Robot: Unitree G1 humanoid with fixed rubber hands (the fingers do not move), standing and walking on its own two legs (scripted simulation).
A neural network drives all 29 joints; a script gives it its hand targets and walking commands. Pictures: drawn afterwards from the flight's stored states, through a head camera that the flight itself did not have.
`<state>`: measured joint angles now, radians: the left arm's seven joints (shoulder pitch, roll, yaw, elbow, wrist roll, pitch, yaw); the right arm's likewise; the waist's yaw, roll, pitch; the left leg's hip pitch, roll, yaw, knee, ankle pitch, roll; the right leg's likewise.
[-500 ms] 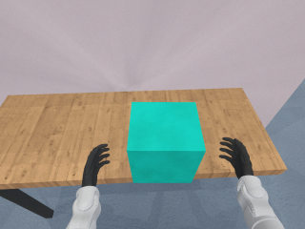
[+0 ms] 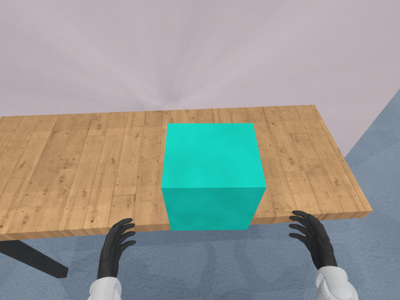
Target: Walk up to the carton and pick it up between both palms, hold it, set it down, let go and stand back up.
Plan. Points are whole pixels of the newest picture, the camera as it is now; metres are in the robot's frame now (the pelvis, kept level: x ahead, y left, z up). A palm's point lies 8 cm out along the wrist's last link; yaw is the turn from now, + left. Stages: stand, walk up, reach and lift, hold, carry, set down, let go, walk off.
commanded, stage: set down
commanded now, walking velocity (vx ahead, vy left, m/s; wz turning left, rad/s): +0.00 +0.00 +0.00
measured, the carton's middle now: (209, 179) +0.40 +0.00 -0.03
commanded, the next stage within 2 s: none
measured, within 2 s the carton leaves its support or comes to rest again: neither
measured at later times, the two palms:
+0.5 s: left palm (107, 287) +0.18 +0.21 -0.08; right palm (318, 271) +0.20 -0.21 -0.06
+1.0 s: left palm (107, 288) +0.18 +0.22 -0.10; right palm (310, 270) +0.21 -0.21 -0.09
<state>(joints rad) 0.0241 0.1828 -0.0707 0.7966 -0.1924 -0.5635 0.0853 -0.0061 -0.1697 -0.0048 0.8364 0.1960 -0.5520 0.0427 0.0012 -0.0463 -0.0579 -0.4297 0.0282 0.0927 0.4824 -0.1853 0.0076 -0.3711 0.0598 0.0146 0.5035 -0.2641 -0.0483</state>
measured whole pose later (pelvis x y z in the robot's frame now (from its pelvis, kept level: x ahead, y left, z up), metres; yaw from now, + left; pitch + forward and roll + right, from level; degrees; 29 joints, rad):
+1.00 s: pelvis +0.04 +0.00 +0.00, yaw +2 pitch +4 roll +1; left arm 0.20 0.17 0.05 0.59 0.03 0.11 0.01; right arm 0.07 -0.13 0.01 0.92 0.10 -0.24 0.01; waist -0.01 -0.05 -0.03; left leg -0.27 0.01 0.07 0.44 -0.24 0.00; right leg -0.19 0.05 0.00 0.43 -0.31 -0.05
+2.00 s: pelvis -0.02 +0.01 +0.00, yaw +1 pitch +0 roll +0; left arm -0.08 0.12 0.01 0.66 0.05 0.58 0.07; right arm -0.07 -0.07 -0.16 0.94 -0.10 0.10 0.02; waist 0.01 -0.02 0.08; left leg -0.33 0.02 0.08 0.51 -0.19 0.02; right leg -0.26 0.05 0.00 0.52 -0.26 -0.03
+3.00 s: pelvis +0.00 +0.00 +0.01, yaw +1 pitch +1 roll +0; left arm 0.22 0.26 0.02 0.40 0.06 0.23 0.03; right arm -0.03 -0.10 -0.10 1.02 0.00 -0.24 0.04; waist 0.03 -0.11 0.03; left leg -0.26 0.02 0.04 0.39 -0.15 0.00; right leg -0.17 0.06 -0.01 0.37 -0.21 -0.05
